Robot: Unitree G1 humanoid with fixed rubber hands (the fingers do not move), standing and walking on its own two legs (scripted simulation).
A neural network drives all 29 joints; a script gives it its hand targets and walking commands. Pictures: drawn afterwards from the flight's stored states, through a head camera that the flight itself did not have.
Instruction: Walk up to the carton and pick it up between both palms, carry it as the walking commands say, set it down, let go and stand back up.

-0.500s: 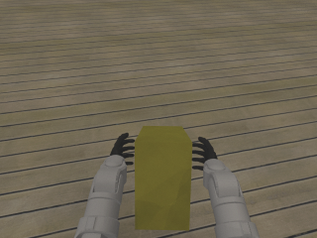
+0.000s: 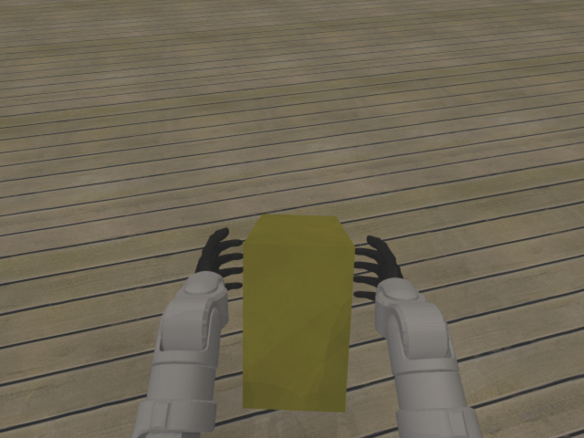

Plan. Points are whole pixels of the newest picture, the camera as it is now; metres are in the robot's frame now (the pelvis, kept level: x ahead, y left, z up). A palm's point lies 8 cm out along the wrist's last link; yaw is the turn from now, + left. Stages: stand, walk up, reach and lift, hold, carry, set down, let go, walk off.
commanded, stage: carry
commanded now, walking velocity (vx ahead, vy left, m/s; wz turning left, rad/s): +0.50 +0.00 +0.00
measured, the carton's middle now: (296, 296) +0.36 +0.00 -0.06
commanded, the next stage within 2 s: none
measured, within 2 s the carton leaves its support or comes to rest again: neither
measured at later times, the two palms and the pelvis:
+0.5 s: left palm (195, 167) +0.55 +0.18 +0.08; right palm (325, 168) +0.54 -0.05 +0.08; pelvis +0.25 +0.06 +0.02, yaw -1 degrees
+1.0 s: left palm (223, 99) +0.76 +0.15 +0.09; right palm (330, 106) +0.75 -0.08 +0.09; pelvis +0.45 +0.04 +0.01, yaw +1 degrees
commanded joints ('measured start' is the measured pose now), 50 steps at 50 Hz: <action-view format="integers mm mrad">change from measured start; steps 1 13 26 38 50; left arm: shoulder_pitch -340 -343 -393 -367 -426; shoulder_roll -1000 -1004 -1125 -1064 -1117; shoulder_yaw -498 -448 -527 -502 -438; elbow -200 -361 -384 -288 -312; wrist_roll -293 -320 -383 -346 -321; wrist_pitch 45 176 207 257 247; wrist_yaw -132 -43 -58 -54 -59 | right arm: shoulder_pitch -502 -514 -458 -413 -597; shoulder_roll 1020 1041 1088 1041 1127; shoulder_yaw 501 489 446 436 468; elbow -191 -381 -395 -273 -346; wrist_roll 350 375 382 336 418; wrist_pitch -13 94 138 196 195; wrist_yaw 161 54 64 47 77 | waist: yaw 28 -15 -13 19 5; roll -101 -224 103 -211 57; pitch -223 -225 -282 -425 -398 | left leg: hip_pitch -603 -27 262 -256 18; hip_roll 28 -47 301 9 191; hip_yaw -117 146 -120 -18 -65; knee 613 -93 -341 304 -138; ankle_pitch -91 334 725 -49 757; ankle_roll -31 -54 108 -79 -48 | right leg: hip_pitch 517 246 -284 524 183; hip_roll -479 -222 -99 -407 -195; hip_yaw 565 -46 118 350 77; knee -275 -11 367 -45 -61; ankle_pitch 361 646 -55 1466 377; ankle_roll -266 27 45 -136 6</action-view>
